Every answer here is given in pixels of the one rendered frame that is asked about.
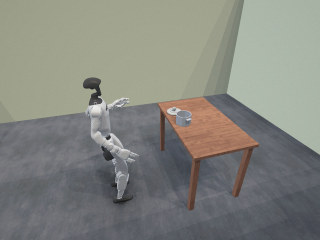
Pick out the right robot upper arm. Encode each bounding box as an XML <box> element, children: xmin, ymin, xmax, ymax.
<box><xmin>90</xmin><ymin>105</ymin><xmax>102</xmax><ymax>140</ymax></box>

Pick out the table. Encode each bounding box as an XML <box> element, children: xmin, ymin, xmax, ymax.
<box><xmin>157</xmin><ymin>97</ymin><xmax>260</xmax><ymax>211</ymax></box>

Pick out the robot right hand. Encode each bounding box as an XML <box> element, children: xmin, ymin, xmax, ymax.
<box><xmin>118</xmin><ymin>149</ymin><xmax>139</xmax><ymax>163</ymax></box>

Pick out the robot foot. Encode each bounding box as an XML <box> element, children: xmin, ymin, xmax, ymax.
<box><xmin>113</xmin><ymin>194</ymin><xmax>133</xmax><ymax>204</ymax></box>
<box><xmin>111</xmin><ymin>180</ymin><xmax>130</xmax><ymax>187</ymax></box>

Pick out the robot left foot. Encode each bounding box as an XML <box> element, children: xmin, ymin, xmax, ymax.
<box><xmin>111</xmin><ymin>180</ymin><xmax>130</xmax><ymax>187</ymax></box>

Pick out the robot right foot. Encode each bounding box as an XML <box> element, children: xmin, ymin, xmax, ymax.
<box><xmin>113</xmin><ymin>194</ymin><xmax>133</xmax><ymax>204</ymax></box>

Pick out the left robot upper arm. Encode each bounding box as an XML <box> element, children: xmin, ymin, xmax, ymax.
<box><xmin>85</xmin><ymin>96</ymin><xmax>102</xmax><ymax>118</ymax></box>

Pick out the pot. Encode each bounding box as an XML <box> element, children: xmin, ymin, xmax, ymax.
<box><xmin>176</xmin><ymin>110</ymin><xmax>192</xmax><ymax>127</ymax></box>

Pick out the robot left forearm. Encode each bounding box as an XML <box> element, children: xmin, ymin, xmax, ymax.
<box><xmin>107</xmin><ymin>104</ymin><xmax>114</xmax><ymax>112</ymax></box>

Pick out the robot left hand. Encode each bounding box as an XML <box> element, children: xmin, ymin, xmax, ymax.
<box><xmin>112</xmin><ymin>97</ymin><xmax>130</xmax><ymax>109</ymax></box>

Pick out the robot right forearm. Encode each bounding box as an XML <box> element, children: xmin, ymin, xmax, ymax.
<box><xmin>93</xmin><ymin>133</ymin><xmax>121</xmax><ymax>155</ymax></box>

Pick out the lid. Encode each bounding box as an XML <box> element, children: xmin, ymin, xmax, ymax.
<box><xmin>167</xmin><ymin>108</ymin><xmax>181</xmax><ymax>116</ymax></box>

